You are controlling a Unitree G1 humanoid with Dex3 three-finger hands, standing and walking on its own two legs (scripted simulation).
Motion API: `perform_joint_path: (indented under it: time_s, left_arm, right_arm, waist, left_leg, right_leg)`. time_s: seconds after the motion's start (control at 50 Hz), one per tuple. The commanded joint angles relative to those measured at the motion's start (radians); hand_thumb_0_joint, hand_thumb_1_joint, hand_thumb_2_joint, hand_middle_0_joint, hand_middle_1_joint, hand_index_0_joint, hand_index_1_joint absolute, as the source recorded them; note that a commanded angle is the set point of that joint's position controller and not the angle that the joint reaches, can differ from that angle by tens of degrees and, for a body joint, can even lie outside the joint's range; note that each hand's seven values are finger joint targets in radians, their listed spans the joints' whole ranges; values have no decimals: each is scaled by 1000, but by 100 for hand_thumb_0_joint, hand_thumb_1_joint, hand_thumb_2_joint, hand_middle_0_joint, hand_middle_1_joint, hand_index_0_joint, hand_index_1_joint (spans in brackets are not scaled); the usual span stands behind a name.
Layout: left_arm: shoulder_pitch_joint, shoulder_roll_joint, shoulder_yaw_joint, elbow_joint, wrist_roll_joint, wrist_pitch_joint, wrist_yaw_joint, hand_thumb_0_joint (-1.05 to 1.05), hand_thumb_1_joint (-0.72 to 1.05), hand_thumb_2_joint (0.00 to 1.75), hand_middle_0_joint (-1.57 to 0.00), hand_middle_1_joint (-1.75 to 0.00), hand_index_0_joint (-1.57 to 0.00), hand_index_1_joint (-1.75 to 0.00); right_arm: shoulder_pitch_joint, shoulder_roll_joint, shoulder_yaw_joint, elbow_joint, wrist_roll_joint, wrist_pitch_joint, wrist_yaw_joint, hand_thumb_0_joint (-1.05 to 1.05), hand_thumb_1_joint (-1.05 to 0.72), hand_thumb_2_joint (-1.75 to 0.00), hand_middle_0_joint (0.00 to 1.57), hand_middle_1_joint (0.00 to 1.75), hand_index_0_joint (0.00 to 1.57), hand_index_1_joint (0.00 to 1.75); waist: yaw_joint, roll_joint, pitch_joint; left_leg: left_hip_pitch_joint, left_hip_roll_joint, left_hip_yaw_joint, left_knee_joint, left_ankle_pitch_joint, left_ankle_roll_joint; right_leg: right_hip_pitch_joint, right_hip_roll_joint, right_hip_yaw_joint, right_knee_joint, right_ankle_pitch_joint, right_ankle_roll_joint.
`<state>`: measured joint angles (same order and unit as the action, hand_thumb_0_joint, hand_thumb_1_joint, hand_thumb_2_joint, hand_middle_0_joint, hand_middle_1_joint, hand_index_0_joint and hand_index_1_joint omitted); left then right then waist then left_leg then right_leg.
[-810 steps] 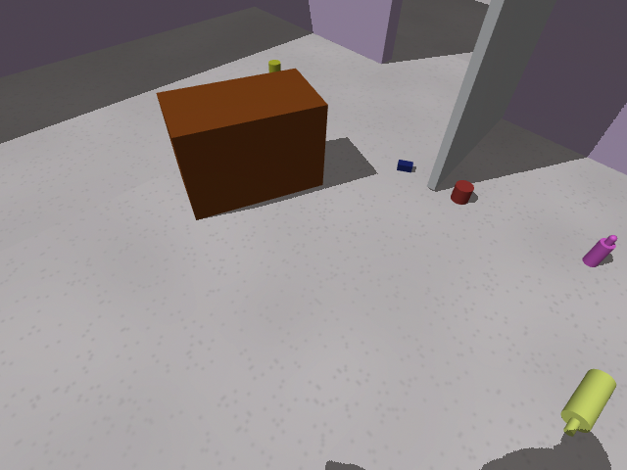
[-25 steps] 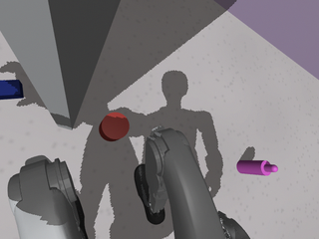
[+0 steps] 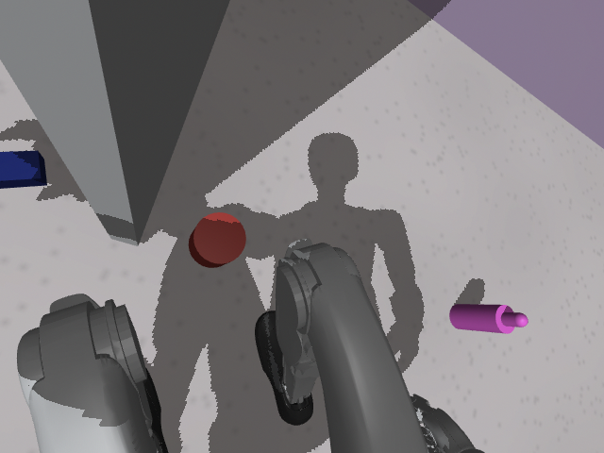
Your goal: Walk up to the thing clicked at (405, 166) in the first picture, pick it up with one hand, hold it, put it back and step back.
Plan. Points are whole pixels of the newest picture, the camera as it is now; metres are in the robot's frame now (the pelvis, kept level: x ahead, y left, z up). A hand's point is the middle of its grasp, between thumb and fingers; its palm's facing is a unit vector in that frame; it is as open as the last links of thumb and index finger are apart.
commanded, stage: rise first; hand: left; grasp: from above
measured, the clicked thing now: (13, 169) +0.53 +0.28 -0.30
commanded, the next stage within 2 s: approach in 1.98 s
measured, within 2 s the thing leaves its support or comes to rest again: neither
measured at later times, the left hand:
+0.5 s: hand out of the picture +0.48 +0.31 -0.17, palm faces -0.45 -0.07 -0.89, open 11.1 cm
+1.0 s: hand out of the picture +0.48 +0.31 -0.17, palm faces -0.45 -0.07 -0.89, open 11.0 cm
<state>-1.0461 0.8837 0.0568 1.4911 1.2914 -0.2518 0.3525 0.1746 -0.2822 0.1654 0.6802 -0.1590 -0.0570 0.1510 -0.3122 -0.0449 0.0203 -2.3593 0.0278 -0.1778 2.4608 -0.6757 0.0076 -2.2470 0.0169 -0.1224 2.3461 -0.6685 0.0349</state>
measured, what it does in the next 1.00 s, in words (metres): stands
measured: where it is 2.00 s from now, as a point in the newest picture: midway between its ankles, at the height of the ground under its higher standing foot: (222, 414)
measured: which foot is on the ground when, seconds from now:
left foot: down 0.00-1.00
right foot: down 0.00-1.00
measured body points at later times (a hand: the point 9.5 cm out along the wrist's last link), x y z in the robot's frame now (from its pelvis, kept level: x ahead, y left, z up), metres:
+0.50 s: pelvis +0.00 +0.00 +0.00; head +0.25 +0.09 +0.36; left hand +0.50 +0.31 -0.12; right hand +0.04 -0.26 -0.08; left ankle +0.07 +0.13 -0.28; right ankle +0.11 -0.12 -0.28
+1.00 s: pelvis +0.00 +0.00 +0.00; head +0.25 +0.09 +0.36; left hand +0.50 +0.31 -0.12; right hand +0.04 -0.26 -0.08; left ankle +0.07 +0.13 -0.28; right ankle +0.11 -0.12 -0.28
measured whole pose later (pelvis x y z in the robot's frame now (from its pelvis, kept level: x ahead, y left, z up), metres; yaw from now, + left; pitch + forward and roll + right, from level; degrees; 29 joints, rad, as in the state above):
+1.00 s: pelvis +0.00 +0.00 +0.00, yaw +0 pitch +32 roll -11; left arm -1.07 0.89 0.05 1.51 1.29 -0.25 0.34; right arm 0.18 -0.28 0.17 0.68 -0.16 -0.06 0.15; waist -0.32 -0.04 0.02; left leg -2.36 0.03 -0.18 2.46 -0.68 0.00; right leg -2.25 0.02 -0.12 2.35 -0.67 0.03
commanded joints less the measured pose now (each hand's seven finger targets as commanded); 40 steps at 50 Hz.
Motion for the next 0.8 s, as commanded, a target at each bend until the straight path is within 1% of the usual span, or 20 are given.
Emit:
perform_joint_path:
  time_s: [0.0, 0.12, 0.14, 0.16, 0.18, 0.24, 0.26, 0.28, 0.36, 0.38, 0.44, 0.46, 0.52, 0.6, 0.64, 0.68, 0.72, 0.74, 0.76, 0.78]
  left_arm:
    - [-336, 235, 24, -158, -7, -3, 33, 0, -6, 62, -49, -56, -49, -57]
    - [-300, 248, 37, -150, -7, -1, 36, 0, -3, 59, -52, -54, -51, -54]
    - [-320, 260, 47, -175, -12, -2, 39, 0, -3, 60, -51, -53, -51, -54]
    - [-288, 241, 36, -131, -13, 5, 37, 0, -4, 60, -50, -54, -50, -55]
    - [-302, 232, 29, -123, -18, 5, 34, 0, -4, 60, -50, -55, -50, -55]
    - [-317, 242, 33, -137, -23, 0, 35, 0, -3, 59, -51, -54, -51, -54]
    - [-313, 229, 18, -123, -23, 3, 27, 0, -4, 60, -51, -54, -51, -54]
    - [-331, 234, 26, -142, -22, -1, 25, 0, -3, 60, -51, -53, -51, -54]
    - [-315, 247, 34, -130, -26, -9, 25, 0, -3, 60, -51, -55, -51, -55]
    - [-312, 243, 29, -123, -20, -11, 24, 0, -4, 61, -50, -54, -50, -55]
    - [-327, 272, 39, -166, -12, -16, 31, 0, -4, 60, -51, -54, -50, -54]
    - [-303, 257, 41, -140, -8, -12, 34, 0, -3, 59, -51, -54, -51, -54]
    - [-333, 243, 30, -144, -4, -13, 41, 0, -5, 61, -50, -53, -50, -54]
    - [-305, 233, 33, -121, -1, 3, 43, 0, -3, 59, -53, -51, -52, -52]
    - [-318, 246, 37, -144, -6, 0, 45, 0, -3, 60, -52, -52, -51, -52]
    - [-328, 219, 18, -143, -12, 3, 38, 0, -2, 59, -53, -52, -52, -52]
    - [-315, 234, 22, -133, -9, 5, 35, 0, -3, 59, -52, -53, -51, -53]
    - [-324, 225, 18, -127, -12, 6, 30, 0, -3, 59, -52, -52, -52, -53]
    - [-354, 250, 29, -173, -14, 0, 32, 0, -3, 59, -52, -52, -52, -53]
    - [-328, 246, 33, -145, -13, 4, 33, 0, -4, 60, -52, -52, -51, -53]
  right_arm:
    - [211, -280, -85, 0, 0, 3, -16, 0, -89, -90, 20, 30, 20, 30]
    - [209, -273, -87, -8, 0, 3, -16, 0, -90, -90, 20, 30, 20, 30]
    - [214, -276, -85, -6, -1, 5, -16, 0, -89, -90, 20, 30, 20, 30]
    - [210, -275, -85, -4, 0, 3, -15, 0, -89, -90, 20, 30, 20, 30]
    - [210, -276, -85, -6, -1, 2, -15, 0, -89, -90, 20, 30, 20, 30]
    - [214, -276, -83, -1, -2, 3, -18, 0, -89, -89, 20, 30, 20, 30]
    - [214, -274, -82, 3, -1, 0, -18, 0, -89, -90, 20, 30, 20, 30]
    - [218, -280, -85, 1, -4, -1, -18, 0, -89, -89, 20, 30, 20, 30]
    - [214, -275, -82, 1, -6, 1, -17, 0, -89, -89, 20, 30, 20, 30]
    - [217, -281, -82, 0, -7, 0, -17, 0, -89, -90, 20, 30, 20, 30]
    - [208, -274, -82, -1, -3, 5, -20, 0, -89, -90, 20, 30, 20, 30]
    - [215, -278, -85, 0, -5, 3, -20, 0, -90, -90, 20, 30, 20, 30]
    - [208, -281, -83, -2, -3, 7, -21, 0, -89, -89, 20, 30, 20, 30]
    - [220, -283, -86, 0, -4, 2, -18, 0, -89, -89, 20, 30, 20, 30]
    - [216, -281, -82, -6, -4, 5, -18, 0, -89, -90, 20, 30, 20, 30]
    - [213, -274, -85, -6, -2, 4, -17, 0, -89, -89, 20, 30, 20, 30]
    - [210, -276, -86, -2, 0, 4, -19, 0, -90, -90, 20, 30, 20, 30]
    - [215, -276, -88, -2, -2, 1, -19, 0, -89, -89, 20, 30, 20, 30]
    - [216, -280, -88, -4, -1, 2, -20, 0, -89, -89, 20, 30, 20, 30]
    - [215, -280, -89, -6, -1, 2, -20, 0, -89, -90, 20, 30, 20, 30]
  waist:
    - [-11, 435, -676]
    - [3, 431, -662]
    - [1, 434, -684]
    - [0, 418, -659]
    - [-14, 390, -635]
    - [-15, 375, -650]
    - [-14, 366, -638]
    - [-23, 369, -637]
    - [-10, 367, -661]
    - [-20, 366, -639]
    - [8, 421, -694]
    - [1, 423, -668]
    - [-14, 425, -667]
    - [-14, 421, -638]
    - [-7, 438, -660]
    - [-14, 426, -654]
    - [-5, 419, -651]
    - [-18, 404, -636]
    - [-12, 421, -665]
    - [-10, 413, -655]
  left_leg:
    - [567, -8, 80, -259, 188, 6]
    - [535, -11, 98, -254, 171, 11]
    - [531, -12, 99, -254, 184, 12]
    - [528, -13, 99, -248, 186, 12]
    - [496, -11, 97, -242, 172, 17]
    - [476, -12, 99, -243, 153, 20]
    - [480, -11, 99, -236, 157, 21]
    - [483, -12, 97, -238, 156, 20]
    - [475, -11, 95, -239, 155, 19]
    - [476, -12, 93, -238, 156, 16]
    - [515, -10, 94, -248, 167, 12]
    - [526, -14, 95, -252, 176, 10]
    - [543, -12, 83, -257, 178, 8]
    - [545, -14, 89, -250, 206, 8]
    - [539, -13, 92, -256, 199, 9]
    - [536, -11, 90, -257, 176, 11]
    - [525, -12, 92, -259, 162, 12]
    - [518, -12, 93, -250, 159, 14]
    - [523, -11, 93, -252, 162, 13]
    - [518, -14, 92, -254, 166, 12]
  right_leg:
    - [283, 38, -83, -207, 226, -71]
    - [302, 39, -73, -220, 217, -69]
    - [319, 39, -74, -218, 229, -68]
    - [304, 38, -71, -216, 231, -69]
    - [304, 40, -72, -225, 221, -67]
    - [331, 39, -69, -237, 208, -61]
    - [320, 40, -64, -233, 209, -63]
    - [314, 38, -70, -235, 207, -63]
    - [345, 42, -67, -233, 202, -63]
    - [334, 41, -74, -231, 199, -66]
    - [337, 43, -68, -220, 209, -69]
    - [318, 39, -76, -217, 216, -69]
    - [285, 40, -86, -210, 217, -73]
    - [282, 36, -82, -212, 241, -72]
    - [301, 37, -80, -217, 236, -71]
    - [290, 39, -79, -219, 219, -72]
    - [290, 39, -76, -221, 208, -71]
    - [286, 39, -74, -225, 205, -70]
    - [300, 39, -73, -225, 206, -71]
    - [294, 38, -77, -222, 207, -72]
